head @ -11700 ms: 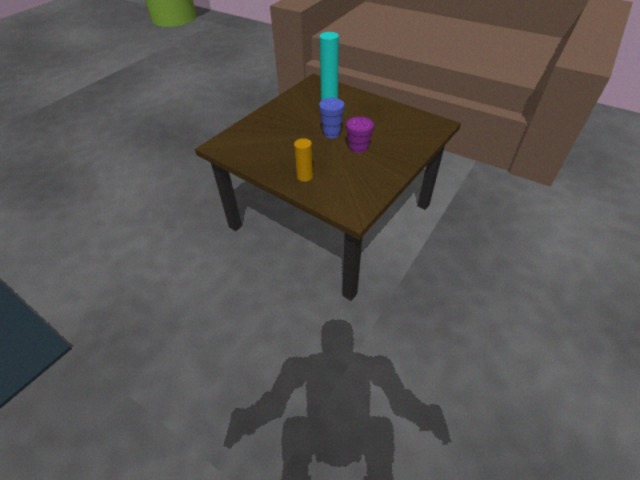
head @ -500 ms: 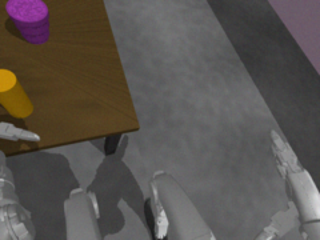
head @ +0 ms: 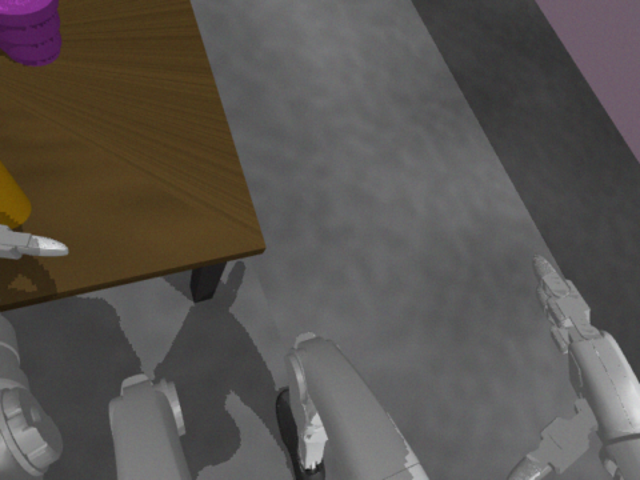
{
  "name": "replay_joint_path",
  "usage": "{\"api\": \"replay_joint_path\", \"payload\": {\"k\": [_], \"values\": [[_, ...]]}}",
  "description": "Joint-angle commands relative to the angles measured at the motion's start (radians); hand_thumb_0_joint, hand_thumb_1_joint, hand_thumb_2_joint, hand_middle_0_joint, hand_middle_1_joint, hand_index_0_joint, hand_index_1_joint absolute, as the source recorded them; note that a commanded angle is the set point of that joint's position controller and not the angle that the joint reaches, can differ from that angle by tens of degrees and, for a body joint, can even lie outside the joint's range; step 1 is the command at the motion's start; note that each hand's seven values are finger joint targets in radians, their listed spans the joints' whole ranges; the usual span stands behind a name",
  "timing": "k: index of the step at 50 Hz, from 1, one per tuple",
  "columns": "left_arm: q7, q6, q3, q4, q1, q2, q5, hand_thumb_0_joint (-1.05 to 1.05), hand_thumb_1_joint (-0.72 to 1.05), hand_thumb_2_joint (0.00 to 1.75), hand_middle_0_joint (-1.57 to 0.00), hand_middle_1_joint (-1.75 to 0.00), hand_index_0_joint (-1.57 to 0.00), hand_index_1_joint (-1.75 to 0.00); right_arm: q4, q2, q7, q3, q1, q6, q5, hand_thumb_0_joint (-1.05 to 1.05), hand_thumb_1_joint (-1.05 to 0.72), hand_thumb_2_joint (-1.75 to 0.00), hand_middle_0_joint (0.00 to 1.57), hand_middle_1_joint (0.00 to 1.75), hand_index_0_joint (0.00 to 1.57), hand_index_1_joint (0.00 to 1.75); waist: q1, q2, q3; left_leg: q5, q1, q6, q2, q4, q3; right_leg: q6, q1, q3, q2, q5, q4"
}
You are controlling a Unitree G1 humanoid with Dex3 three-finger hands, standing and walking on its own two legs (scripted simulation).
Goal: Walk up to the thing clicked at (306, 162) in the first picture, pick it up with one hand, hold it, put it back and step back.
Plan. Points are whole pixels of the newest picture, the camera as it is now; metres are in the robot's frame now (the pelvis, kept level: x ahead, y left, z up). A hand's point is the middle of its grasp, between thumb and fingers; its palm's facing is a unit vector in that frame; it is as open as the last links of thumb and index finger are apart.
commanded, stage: close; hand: left
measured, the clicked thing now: out of the picture +0.51 +0.25 -0.05
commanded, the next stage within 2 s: settle in 0.64 s
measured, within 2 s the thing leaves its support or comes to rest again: leaves its support in 1.06 s
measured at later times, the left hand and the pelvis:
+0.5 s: hand out of the picture +0.52 +0.24 -0.05, palm faces +0.26 -0.97 +0.00, open 11.3 cm; pelvis +0.00 +0.00 +0.01, yaw +0 degrees
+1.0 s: hand out of the picture +0.51 +0.23 -0.05, palm faces +0.25 -0.97 +0.01, open 7.3 cm; pelvis +0.00 +0.00 +0.01, yaw +0 degrees
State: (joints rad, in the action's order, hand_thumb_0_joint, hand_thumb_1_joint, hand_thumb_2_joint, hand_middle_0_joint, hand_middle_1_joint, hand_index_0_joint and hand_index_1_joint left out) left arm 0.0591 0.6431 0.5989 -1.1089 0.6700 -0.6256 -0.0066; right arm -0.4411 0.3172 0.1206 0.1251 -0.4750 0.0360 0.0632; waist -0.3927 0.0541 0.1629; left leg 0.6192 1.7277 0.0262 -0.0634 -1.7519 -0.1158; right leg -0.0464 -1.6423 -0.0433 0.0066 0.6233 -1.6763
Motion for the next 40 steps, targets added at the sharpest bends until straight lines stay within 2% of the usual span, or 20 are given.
{"api": "replay_joint_path", "payload": {"k": [1,3,4,6,8,9,11,13,14,18,20,22,23,25,26,28,32,34,37,40], "values": [[0.008,0.059,-0.006,0.178,0.332,-0.216,-0.004,0.00,-0.54,0.12,-0.45,-0.31,-0.46,-0.29,-0.182,0.200,-0.036,0.162,-0.080,0.043,-0.013,0.00,0.51,-0.05,0.05,0.05,0.05,0.05,0.011,-0.411,0.565,-0.221,-0.545,-0.026,0.031,0.222,0.030,0.071,0.243,-0.001,0.030,-0.224,0.185],[0.004,0.054,0.005,0.207,0.349,-0.246,-0.004,0.00,-0.52,0.13,-0.48,-0.33,-0.50,-0.32,-0.201,0.220,-0.039,0.179,-0.076,0.044,-0.017,0.00,0.51,-0.05,0.05,0.05,0.05,0.05,0.014,-0.399,0.594,-0.235,-0.559,-0.028,0.030,0.212,0.031,0.070,0.251,0.003,0.030,-0.239,0.184],[0.009,0.042,-0.034,0.141,0.330,-0.183,0.000,0.00,-0.53,0.15,-0.50,-0.35,-0.51,-0.34,-0.181,0.200,-0.036,0.157,-0.089,0.037,-0.015,0.00,0.51,-0.05,0.05,0.05,0.05,0.05,0.001,-0.404,0.553,-0.237,-0.561,-0.024,0.030,0.227,0.027,0.074,0.223,-0.012,0.031,-0.235,0.184],[0.011,0.038,-0.009,0.220,0.341,-0.251,0.004,0.00,-0.52,0.19,-0.55,-0.40,-0.56,-0.39,-0.185,0.210,-0.036,0.171,-0.091,0.033,-0.021,0.00,0.50,-0.05,0.05,0.05,0.05,0.05,0.023,-0.436,0.595,-0.279,-0.602,-0.023,0.030,0.222,0.033,0.075,0.241,-0.007,0.031,-0.261,0.183],[0.013,0.031,-0.024,0.251,0.350,-0.229,0.001,0.00,-0.46,0.21,-0.58,-0.42,-0.59,-0.41,-0.212,0.215,-0.034,0.180,-0.081,0.032,-0.023,0.00,0.51,-0.05,0.05,0.05,0.05,0.05,0.027,-0.457,0.635,-0.313,-0.648,-0.018,0.030,0.226,0.032,0.077,0.257,-0.011,0.033,-0.281,0.181],[0.014,0.020,-0.039,0.201,0.334,-0.191,-0.001,0.00,-0.45,0.24,-0.61,-0.46,-0.63,-0.45,-0.190,0.205,-0.032,0.170,-0.099,0.028,-0.021,0.00,0.51,-0.05,0.05,0.05,0.05,0.05,0.016,-0.452,0.592,-0.304,-0.628,-0.018,0.031,0.230,0.032,0.075,0.251,-0.015,0.031,-0.278,0.183],[-0.007,0.015,-0.016,0.201,0.319,-0.217,0.003,0.00,-0.46,0.28,-0.63,-0.49,-0.65,-0.48,-0.177,0.208,-0.031,0.180,-0.077,0.023,-0.029,0.00,0.51,-0.05,0.05,0.05,0.05,0.05,0.032,-0.431,0.535,-0.253,-0.602,-0.017,0.030,0.249,0.029,0.077,0.219,-0.025,0.034,-0.235,0.186],[-0.017,0.018,-0.010,0.193,0.340,-0.221,0.000,0.00,-0.44,0.32,-0.68,-0.54,-0.69,-0.53,-0.178,0.194,-0.031,0.157,-0.064,0.018,-0.024,0.00,0.50,-0.05,0.05,0.05,0.05,0.05,0.024,-0.415,0.514,-0.244,-0.566,-0.022,0.032,0.244,0.033,0.073,0.228,-0.021,0.034,-0.233,0.195],[-0.021,0.022,0.005,0.225,0.346,-0.254,0.006,0.00,-0.42,0.34,-0.70,-0.56,-0.71,-0.55,-0.202,0.197,-0.031,0.157,-0.060,0.018,-0.024,0.00,0.50,-0.05,0.05,0.05,0.05,0.05,0.026,-0.412,0.539,-0.246,-0.571,-0.024,0.031,0.244,0.034,0.071,0.250,-0.015,0.033,-0.236,0.202],[-0.013,0.026,0.011,0.212,0.350,-0.266,0.006,0.00,-0.30,0.47,-0.82,-0.69,-0.83,-0.68,-0.183,0.195,-0.031,0.156,-0.074,0.015,-0.024,0.00,0.51,-0.05,0.05,0.05,0.05,0.05,0.025,-0.425,0.547,-0.292,-0.591,-0.025,0.029,0.233,0.034,0.071,0.258,-0.010,0.033,-0.271,0.194],[-0.017,0.026,-0.009,0.195,0.371,-0.244,0.012,0.00,-0.28,0.53,-0.90,-0.77,-0.91,-0.76,-0.185,0.187,-0.030,0.158,-0.063,0.017,-0.020,0.00,0.50,-0.05,0.05,0.05,0.05,0.05,0.009,-0.412,0.535,-0.257,-0.558,-0.029,0.032,0.232,0.038,0.067,0.266,0.000,0.032,-0.255,0.205],[-0.010,0.015,-0.049,0.135,0.342,-0.174,0.010,0.00,-0.24,0.59,-0.96,-0.83,-0.97,-0.82,-0.184,0.196,-0.032,0.155,-0.053,0.017,-0.018,0.00,0.50,-0.05,0.05,0.05,0.05,0.05,0.003,-0.404,0.515,-0.260,-0.588,-0.023,0.027,0.253,0.029,0.073,0.235,-0.019,0.035,-0.247,0.208],[-0.011,0.021,-0.038,0.183,0.365,-0.216,0.017,0.00,-0.20,0.61,-0.98,-0.85,-1.00,-0.85,-0.196,0.201,-0.030,0.158,-0.060,0.020,-0.021,0.00,0.50,-0.05,0.05,0.05,0.05,0.05,0.011,-0.425,0.547,-0.271,-0.613,-0.020,0.026,0.252,0.028,0.075,0.233,-0.019,0.034,-0.252,0.199],[-0.007,0.019,-0.046,0.182,0.367,-0.211,0.020,0.00,-0.12,0.68,-1.07,-0.94,-1.08,-0.93,-0.215,0.207,-0.031,0.161,-0.059,0.019,-0.021,0.00,0.51,-0.05,0.05,0.05,0.05,0.05,0.013,-0.434,0.586,-0.300,-0.645,-0.018,0.026,0.253,0.027,0.077,0.248,-0.026,0.036,-0.271,0.197],[-0.008,0.018,-0.043,0.182,0.368,-0.207,0.017,0.00,-0.10,0.70,-1.11,-0.98,-1.13,-0.97,-0.216,0.217,-0.033,0.179,-0.064,0.019,-0.022,0.00,0.51,-0.05,0.05,0.05,0.05,0.05,0.007,-0.425,0.581,-0.283,-0.638,-0.021,0.028,0.255,0.029,0.075,0.253,-0.023,0.035,-0.266,0.206],[-0.016,0.013,-0.058,0.122,0.355,-0.168,0.016,0.00,-0.04,0.78,-1.17,-1.05,-1.18,-1.04,-0.179,0.209,-0.034,0.170,-0.070,0.013,-0.023,0.00,0.51,-0.05,0.05,0.05,0.05,0.05,-0.005,-0.396,0.488,-0.225,-0.584,-0.019,0.028,0.272,0.023,0.074,0.221,-0.032,0.034,-0.228,0.211],[-0.034,0.035,-0.051,0.190,0.394,-0.196,0.022,0.00,0.13,0.89,-1.28,-1.15,-1.29,-1.14,-0.221,0.204,-0.030,0.166,-0.060,0.020,-0.024,0.00,0.52,-0.05,0.05,0.05,0.05,0.05,-0.003,-0.414,0.541,-0.247,-0.617,-0.018,0.027,0.265,0.024,0.075,0.233,-0.030,0.036,-0.238,0.206],[-0.037,0.038,-0.030,0.161,0.372,-0.215,0.016,0.00,0.22,1.00,-1.32,-1.26,-1.32,-1.26,-0.216,0.200,-0.028,0.161,-0.068,0.020,-0.028,0.00,0.53,-0.05,0.05,0.05,0.05,0.05,0.002,-0.402,0.541,-0.278,-0.606,-0.022,0.030,0.252,0.027,0.072,0.247,-0.028,0.035,-0.264,0.200],[-0.035,0.048,-0.038,0.105,0.355,-0.219,0.024,0.00,0.29,1.16,-1.40,-1.35,-1.41,-1.35,-0.224,0.190,-0.026,0.147,-0.063,0.024,-0.025,0.00,0.52,-0.05,0.05,0.05,0.05,0.05,-0.010,-0.383,0.507,-0.249,-0.547,-0.028,0.034,0.237,0.036,0.066,0.258,-0.010,0.032,-0.255,0.210],[-0.035,0.051,-0.037,0.109,0.365,-0.214,0.025,0.00,0.48,1.30,-1.34,-1.38,-1.34,-1.40,-0.224,0.197,-0.024,0.159,-0.069,0.024,-0.022,0.00,0.53,-0.06,0.05,0.05,0.05,0.05,-0.015,-0.402,0.504,-0.220,-0.547,-0.026,0.036,0.243,0.037,0.068,0.245,-0.007,0.032,-0.229,0.215]]}}
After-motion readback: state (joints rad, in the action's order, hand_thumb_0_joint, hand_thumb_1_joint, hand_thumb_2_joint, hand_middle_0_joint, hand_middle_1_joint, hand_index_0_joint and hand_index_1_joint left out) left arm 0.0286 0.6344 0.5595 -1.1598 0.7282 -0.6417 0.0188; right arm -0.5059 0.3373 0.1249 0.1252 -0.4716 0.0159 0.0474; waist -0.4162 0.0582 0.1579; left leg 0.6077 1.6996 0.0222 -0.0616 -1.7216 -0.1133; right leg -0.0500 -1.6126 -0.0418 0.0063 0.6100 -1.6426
